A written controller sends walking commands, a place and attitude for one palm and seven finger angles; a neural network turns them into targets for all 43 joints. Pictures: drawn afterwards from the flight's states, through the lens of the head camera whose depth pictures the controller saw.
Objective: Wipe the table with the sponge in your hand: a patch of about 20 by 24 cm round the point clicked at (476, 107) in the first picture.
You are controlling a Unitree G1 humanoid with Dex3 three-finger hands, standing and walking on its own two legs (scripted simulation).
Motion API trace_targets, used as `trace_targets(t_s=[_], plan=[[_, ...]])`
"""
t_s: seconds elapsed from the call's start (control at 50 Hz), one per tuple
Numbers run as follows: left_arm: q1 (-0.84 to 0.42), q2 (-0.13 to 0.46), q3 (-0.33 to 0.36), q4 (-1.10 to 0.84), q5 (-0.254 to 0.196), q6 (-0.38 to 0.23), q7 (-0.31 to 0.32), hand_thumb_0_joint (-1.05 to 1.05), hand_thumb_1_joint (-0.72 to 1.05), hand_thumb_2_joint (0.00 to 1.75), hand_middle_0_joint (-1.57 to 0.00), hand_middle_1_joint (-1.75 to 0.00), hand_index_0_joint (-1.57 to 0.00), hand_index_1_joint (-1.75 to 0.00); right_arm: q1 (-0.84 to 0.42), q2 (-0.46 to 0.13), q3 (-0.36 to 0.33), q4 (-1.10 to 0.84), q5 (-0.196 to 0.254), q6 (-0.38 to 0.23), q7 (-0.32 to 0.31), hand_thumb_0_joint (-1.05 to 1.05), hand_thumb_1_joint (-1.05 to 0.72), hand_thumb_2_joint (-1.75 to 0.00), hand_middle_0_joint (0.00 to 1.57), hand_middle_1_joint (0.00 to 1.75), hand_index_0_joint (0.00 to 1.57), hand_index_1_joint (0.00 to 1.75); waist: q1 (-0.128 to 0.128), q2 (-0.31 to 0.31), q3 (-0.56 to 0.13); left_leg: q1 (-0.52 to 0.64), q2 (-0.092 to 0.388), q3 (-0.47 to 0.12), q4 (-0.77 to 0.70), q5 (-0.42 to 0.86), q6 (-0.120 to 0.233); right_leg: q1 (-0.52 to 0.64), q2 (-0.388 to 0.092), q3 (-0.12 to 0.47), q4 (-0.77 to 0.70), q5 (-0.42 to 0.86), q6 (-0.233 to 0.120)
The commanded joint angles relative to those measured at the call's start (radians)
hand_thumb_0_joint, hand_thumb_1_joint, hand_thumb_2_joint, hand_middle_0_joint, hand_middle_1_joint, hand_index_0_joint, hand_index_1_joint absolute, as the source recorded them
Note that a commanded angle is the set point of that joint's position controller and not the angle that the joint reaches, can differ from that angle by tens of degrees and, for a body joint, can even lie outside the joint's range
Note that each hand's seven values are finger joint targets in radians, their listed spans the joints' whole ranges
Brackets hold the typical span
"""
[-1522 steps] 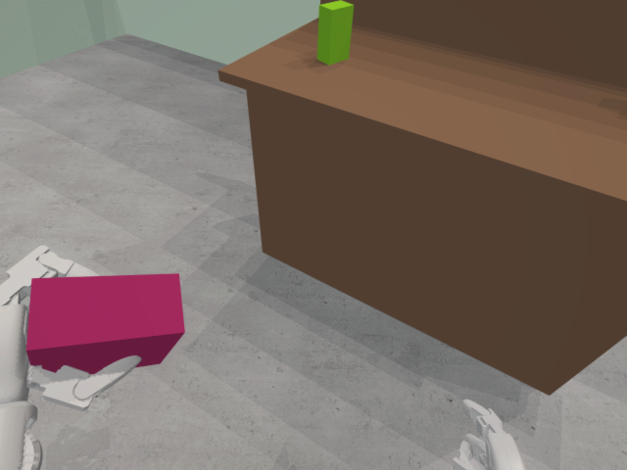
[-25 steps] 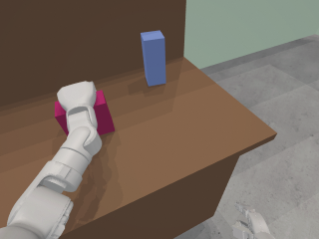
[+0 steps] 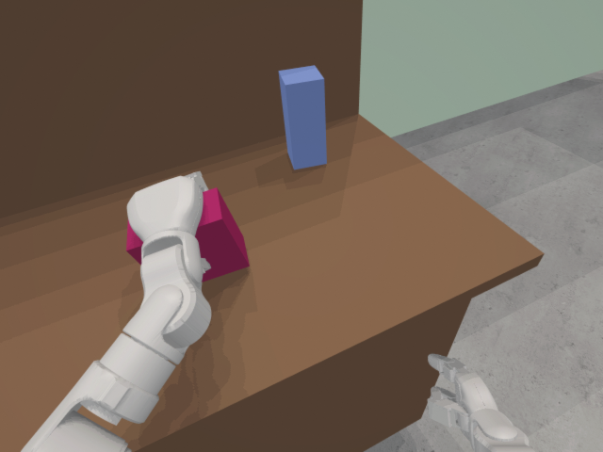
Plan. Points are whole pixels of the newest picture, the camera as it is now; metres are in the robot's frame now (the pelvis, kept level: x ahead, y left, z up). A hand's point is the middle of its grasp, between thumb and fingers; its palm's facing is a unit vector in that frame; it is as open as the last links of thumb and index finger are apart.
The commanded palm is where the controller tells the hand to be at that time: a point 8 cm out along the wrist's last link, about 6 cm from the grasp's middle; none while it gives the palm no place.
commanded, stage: wipe back along the third lane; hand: left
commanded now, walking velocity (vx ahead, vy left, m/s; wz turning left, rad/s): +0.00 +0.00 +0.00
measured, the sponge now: (197, 250) +0.35 +0.21 +0.11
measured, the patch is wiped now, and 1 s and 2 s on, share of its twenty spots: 0.95 0.95 1.00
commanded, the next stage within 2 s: slide back across to the middle lane in 0.62 s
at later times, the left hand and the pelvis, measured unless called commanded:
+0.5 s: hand (204, 254) +0.30 +0.17 +0.16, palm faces +0.30 -0.23 -0.93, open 10.2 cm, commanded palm +0.23 +0.16 +0.18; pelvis -0.01 -0.04 +0.00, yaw -2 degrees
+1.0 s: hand (209, 284) +0.25 +0.15 +0.16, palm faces +0.27 -0.27 -0.92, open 10.2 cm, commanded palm +0.20 +0.17 +0.20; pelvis -0.02 -0.10 +0.00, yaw -5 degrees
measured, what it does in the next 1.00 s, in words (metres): shifts its weight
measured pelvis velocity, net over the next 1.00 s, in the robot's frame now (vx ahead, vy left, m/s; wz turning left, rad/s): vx -0.02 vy -0.10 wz -0.08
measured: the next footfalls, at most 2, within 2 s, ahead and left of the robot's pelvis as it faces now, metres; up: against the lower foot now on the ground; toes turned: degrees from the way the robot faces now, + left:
none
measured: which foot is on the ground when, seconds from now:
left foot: down 0.00-1.00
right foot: down 0.00-1.00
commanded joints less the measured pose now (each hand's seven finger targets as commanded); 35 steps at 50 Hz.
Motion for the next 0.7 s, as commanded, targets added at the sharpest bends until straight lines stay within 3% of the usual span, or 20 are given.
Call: trace_targets(t_s=[0.0, 0.04, 0.06, 0.14, 0.18, 0.22, 0.24, 0.34, 0.38, 0.42, 0.44, 0.48, 0.54, 0.6, 0.64, 0.68], plan=[[-0.145, -0.099, -0.016, -0.18, -0.081, -0.007, -0.042, 0.0, 0.1, 1.3, -1.2, -1.6, -1.2, -1.6, -0.25, -0.085, -0.039, -0.193, 0.01, -0.062, -0.004, 0.0, -0.9, -0.9, 0.2, 0.3, 0.2, 0.3, -0.036, -0.161, -0.161, 0.223, 0.225, -0.2, -0.056, 0.394, -0.181, -0.087, 0.016, -0.036, 0.007, 0.176, -0.038], [-0.148, -0.077, 0.006, -0.208, -0.084, -0.01, -0.032, 0.0, 0.1, 1.3, -1.2, -1.6, -1.2, -1.6, -0.252, -0.087, -0.039, -0.196, 0.011, -0.063, -0.009, 0.0, -0.9, -0.9, 0.2, 0.3, 0.2, 0.3, -0.035, -0.146, -0.154, 0.215, 0.229, -0.206, -0.065, 0.34, -0.184, -0.091, 0.019, -0.029, 0.015, 0.171, -0.04], [-0.152, -0.093, -0.009, -0.216, -0.083, -0.011, -0.026, 0.0, 0.1, 1.3, -1.2, -1.6, -1.2, -1.6, -0.251, -0.083, -0.037, -0.199, 0.011, -0.066, -0.009, 0.0, -0.9, -0.9, 0.2, 0.3, 0.2, 0.3, -0.033, -0.146, -0.158, 0.209, 0.223, -0.204, -0.063, 0.332, -0.182, -0.088, 0.019, -0.029, 0.02, 0.167, -0.041], [-0.089, -0.058, 0.033, -0.253, -0.086, -0.007, -0.014, 0.0, 0.1, 1.3, -1.2, -1.6, -1.2, -1.6, -0.249, -0.09, -0.039, -0.204, 0.01, -0.058, -0.012, 0.0, -0.9, -0.9, 0.2, 0.3, 0.2, 0.3, -0.024, -0.136, -0.17, 0.194, 0.221, -0.184, -0.054, 0.346, -0.184, -0.063, 0.024, -0.021, 0.022, 0.191, -0.047], [-0.065, -0.1, -0.008, -0.266, -0.093, -0.007, -0.015, 0.0, 0.1, 1.3, -1.2, -1.6, -1.2, -1.6, -0.254, -0.082, -0.038, -0.21, 0.012, -0.056, -0.009, 0.0, -0.9, -0.9, 0.2, 0.3, 0.2, 0.3, -0.032, -0.137, -0.147, 0.191, 0.225, -0.186, -0.051, 0.323, -0.177, -0.08, 0.021, -0.028, 0.024, 0.176, -0.043], [-0.046, -0.08, 0.006, -0.286, -0.091, -0.004, -0.013, 0.0, 0.1, 1.3, -1.2, -1.6, -1.2, -1.6, -0.254, -0.082, -0.037, -0.212, 0.012, -0.051, -0.01, 0.0, -0.9, -0.9, 0.2, 0.3, 0.2, 0.3, -0.031, -0.134, -0.155, 0.18, 0.213, -0.162, -0.046, 0.315, -0.166, -0.058, 0.024, -0.023, 0.013, 0.192, -0.047], [-0.029, -0.049, 0.045, -0.297, -0.097, -0.006, -0.008, 0.0, 0.1, 1.3, -1.2, -1.6, -1.2, -1.6, -0.253, -0.084, -0.039, -0.214, 0.012, -0.051, -0.013, 0.0, -0.9, -0.9, 0.2, 0.3, 0.2, 0.3, -0.026, -0.147, -0.153, 0.171, 0.215, -0.161, -0.05, 0.302, -0.168, -0.048, 0.026, -0.018, 0.014, 0.193, -0.049], [0.008, -0.044, 0.055, -0.353, -0.113, -0.005, -0.011, 0.0, 0.1, 1.3, -1.2, -1.6, -1.2, -1.6, -0.269, -0.076, -0.032, -0.229, 0.019, -0.039, -0.024, 0.0, -0.9, -0.9, 0.2, 0.3, 0.2, 0.3, -0.038, -0.155, -0.128, 0.139, 0.205, -0.123, -0.048, 0.279, -0.146, -0.016, 0.021, -0.009, -0.005, 0.214, -0.049], [0.065, -0.013, 0.082, -0.337, -0.106, 0.0, -0.008, 0.0, 0.1, 1.3, -1.2, -1.6, -1.2, -1.6, -0.271, -0.08, -0.029, -0.222, 0.016, -0.035, -0.029, 0.0, -0.9, -0.9, 0.2, 0.3, 0.2, 0.3, -0.028, -0.135, -0.109, 0.124, 0.193, -0.108, -0.046, 0.265, -0.136, -0.006, 0.023, 0.004, -0.019, 0.215, -0.054], [0.109, 0.002, 0.098, -0.364, -0.11, 0.004, -0.01, 0.0, 0.1, 1.3, -1.2, -1.6, -1.2, -1.6, -0.278, -0.079, -0.028, -0.227, 0.015, -0.028, -0.032, 0.0, -0.9, -0.9, 0.2, 0.3, 0.2, 0.3, -0.024, -0.144, -0.119, 0.113, 0.186, -0.092, -0.041, 0.28, -0.125, 0.029, 0.02, 0.019, -0.027, 0.258, -0.053], [0.096, -0.019, 0.082, -0.399, -0.12, -0.002, -0.014, 0.0, 0.1, 1.3, -1.2, -1.6, -1.2, -1.6, -0.282, -0.073, -0.027, -0.238, 0.02, -0.03, -0.031, 0.0, -0.9, -0.9, 0.2, 0.3, 0.2, 0.3, -0.034, -0.153, -0.135, 0.116, 0.188, -0.089, -0.039, 0.291, -0.123, 0.04, 0.015, 0.014, -0.02, 0.276, -0.049], [0.158, 0.008, 0.106, -0.399, -0.121, 0.004, -0.014, 0.0, 0.1, 1.3, -1.2, -1.6, -1.2, -1.6, -0.289, -0.076, -0.026, -0.235, 0.017, -0.025, -0.035, 0.0, -0.9, -0.9, 0.2, 0.3, 0.2, 0.3, -0.025, -0.149, -0.11, 0.095, 0.178, -0.078, -0.037, 0.271, -0.106, 0.053, 0.015, 0.037, -0.039, 0.288, -0.049], [0.202, 0.037, 0.135, -0.462, -0.125, 0.007, -0.015, 0.0, 0.1, 1.3, -1.2, -1.6, -1.2, -1.6, -0.299, -0.077, -0.027, -0.241, 0.016, -0.019, -0.036, 0.0, -0.9, -0.9, 0.2, 0.3, 0.2, 0.3, -0.022, -0.135, -0.132, 0.09, 0.173, -0.065, -0.032, 0.289, -0.099, 0.095, 0.011, 0.06, -0.037, 0.348, -0.049], [0.267, 0.04, 0.138, -0.472, -0.135, 0.012, -0.019, 0.0, 0.1, 1.3, -1.2, -1.6, -1.2, -1.6, -0.303, -0.076, -0.026, -0.24, 0.018, -0.011, -0.038, 0.0, -0.9, -0.9, 0.2, 0.3, 0.2, 0.3, -0.03, -0.176, -0.103, 0.064, 0.167, -0.052, -0.026, 0.29, -0.089, 0.118, 0.005, 0.079, -0.049, 0.399, -0.04], [0.256, 0.077, 0.171, -0.505, -0.139, 0.01, -0.016, 0.0, 0.1, 1.3, -1.2, -1.6, -1.2, -1.6, -0.306, -0.077, -0.026, -0.238, 0.018, -0.012, -0.044, 0.0, -0.9, -0.9, 0.2, 0.3, 0.2, 0.3, -0.032, -0.154, -0.097, 0.065, 0.165, -0.046, -0.027, 0.273, -0.085, 0.12, 0.005, 0.099, -0.055, 0.395, -0.039], [0.302, 0.046, 0.144, -0.504, -0.144, 0.01, -0.018, 0.0, 0.1, 1.3, -1.2, -1.6, -1.2, -1.6, -0.307, -0.073, -0.026, -0.242, 0.018, -0.013, -0.045, 0.0, -0.9, -0.9, 0.2, 0.3, 0.2, 0.3, -0.032, -0.152, -0.08, 0.056, 0.161, -0.042, -0.025, 0.267, -0.082, 0.12, 0.003, 0.098, -0.06, 0.394, -0.037]])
